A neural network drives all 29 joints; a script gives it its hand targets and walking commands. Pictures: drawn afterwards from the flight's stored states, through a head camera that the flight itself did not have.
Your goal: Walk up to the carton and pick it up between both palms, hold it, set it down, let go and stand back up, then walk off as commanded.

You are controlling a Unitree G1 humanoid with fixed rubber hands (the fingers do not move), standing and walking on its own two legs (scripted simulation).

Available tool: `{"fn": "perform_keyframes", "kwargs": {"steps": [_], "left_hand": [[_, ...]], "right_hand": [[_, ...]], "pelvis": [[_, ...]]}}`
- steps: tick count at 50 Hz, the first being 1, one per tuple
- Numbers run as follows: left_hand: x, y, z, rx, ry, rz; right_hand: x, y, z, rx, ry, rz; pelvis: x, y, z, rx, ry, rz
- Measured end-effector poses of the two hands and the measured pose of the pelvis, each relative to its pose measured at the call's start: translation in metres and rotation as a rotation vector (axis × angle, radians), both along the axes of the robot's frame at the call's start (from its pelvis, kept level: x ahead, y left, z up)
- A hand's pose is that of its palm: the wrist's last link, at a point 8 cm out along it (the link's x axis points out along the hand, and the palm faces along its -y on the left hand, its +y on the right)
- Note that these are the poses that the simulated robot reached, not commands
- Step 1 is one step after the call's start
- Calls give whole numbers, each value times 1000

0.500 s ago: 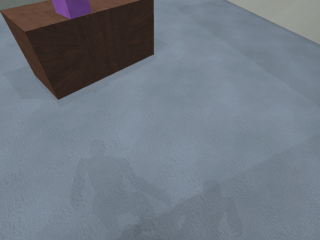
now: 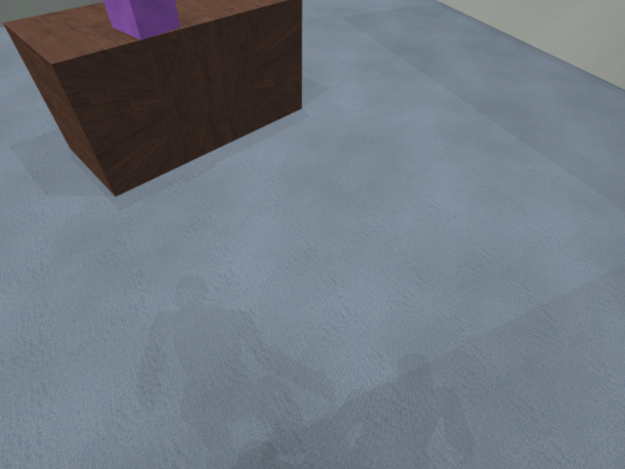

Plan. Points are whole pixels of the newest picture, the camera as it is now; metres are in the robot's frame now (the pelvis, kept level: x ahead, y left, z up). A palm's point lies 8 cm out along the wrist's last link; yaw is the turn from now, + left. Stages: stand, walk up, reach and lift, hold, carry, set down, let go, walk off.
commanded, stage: stand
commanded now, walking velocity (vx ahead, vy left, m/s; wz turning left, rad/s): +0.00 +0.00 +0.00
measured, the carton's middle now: out of the picture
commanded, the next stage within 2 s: walk up in 0.02 s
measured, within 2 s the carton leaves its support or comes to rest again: neither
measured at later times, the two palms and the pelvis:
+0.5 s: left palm out of the picture +0.04 +0.38 -0.14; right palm (509, 454) +0.18 -0.27 -0.10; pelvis +0.05 +0.04 -0.03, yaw +13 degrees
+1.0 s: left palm (46, 411) +0.25 +0.39 -0.12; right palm (427, 314) +0.42 -0.22 -0.14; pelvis +0.27 +0.06 -0.04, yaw +24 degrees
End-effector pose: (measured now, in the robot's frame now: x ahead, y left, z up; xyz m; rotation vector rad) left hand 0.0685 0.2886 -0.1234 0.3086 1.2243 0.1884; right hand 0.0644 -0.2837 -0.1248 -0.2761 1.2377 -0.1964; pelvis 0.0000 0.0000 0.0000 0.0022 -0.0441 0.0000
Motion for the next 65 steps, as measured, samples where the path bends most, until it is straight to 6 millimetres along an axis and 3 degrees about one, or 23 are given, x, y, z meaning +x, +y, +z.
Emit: {"fn": "perform_keyframes", "kwargs": {"steps": [11, 15, 19, 26, 31, 38, 45, 51, 57, 65], "left_hand": [[-2, -1, 0, -2, 2, 3], [1, 12, 0, -3, -110, 45], [-12, 37, 0, 20, -159, 99], [-24, 100, -25, 40, -108, 194], [11, 118, -28, 14, -137, 227], [66, 116, -15, -32, -178, 248], [127, 110, -4, -16, -177, 297], [186, 103, 3, 60, -247, 362], [201, 86, 17, 59, -215, 430], [202, 87, 10, 28, -118, 526]], "right_hand": [[-2, -1, -1, 0, -7, -4], [4, -6, -3, 4, 11, 56], [35, -4, 3, -22, 24, 145], [124, 20, 22, -107, -115, 253], [149, 41, 29, -131, -149, 266], [190, 70, 28, -85, -110, 332], [271, 76, 11, -42, -101, 389], [371, 67, -17, -54, -78, 481], [466, 88, -3, -36, -129, 569], [558, 132, 19, -42, -140, 642]], "pelvis": [[0, 0, -1, -2, -1, 5], [4, 0, -9, -18, 11, 74], [14, 10, -14, -50, 7, 142], [50, 48, -33, -26, -14, 226], [78, 61, -32, 17, -25, 273], [130, 69, -20, 39, -32, 328], [209, 66, -22, 59, -10, 381], [277, 57, -38, 7, -15, 435], [326, 62, -23, -22, -12, 484], [394, 83, -14, -40, 9, 537]]}}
